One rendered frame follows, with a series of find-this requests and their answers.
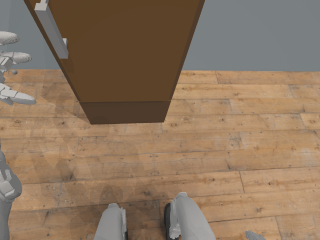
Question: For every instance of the handle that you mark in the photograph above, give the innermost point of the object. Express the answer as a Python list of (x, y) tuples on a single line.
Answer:
[(47, 20)]

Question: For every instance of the robot right foot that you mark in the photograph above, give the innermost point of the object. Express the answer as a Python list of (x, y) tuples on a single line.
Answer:
[(167, 222)]

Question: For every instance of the cupboard door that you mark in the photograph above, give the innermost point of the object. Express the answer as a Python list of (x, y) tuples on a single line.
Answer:
[(123, 50)]

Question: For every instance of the robot left hand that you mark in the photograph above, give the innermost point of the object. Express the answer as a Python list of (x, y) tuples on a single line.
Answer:
[(7, 59)]

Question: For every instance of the robot right hand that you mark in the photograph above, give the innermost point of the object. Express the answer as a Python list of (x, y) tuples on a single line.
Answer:
[(253, 236)]

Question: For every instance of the robot right shin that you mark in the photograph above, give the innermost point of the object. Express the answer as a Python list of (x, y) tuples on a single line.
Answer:
[(174, 230)]

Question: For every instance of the robot left upper arm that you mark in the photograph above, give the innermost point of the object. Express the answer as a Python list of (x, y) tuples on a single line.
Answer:
[(10, 188)]

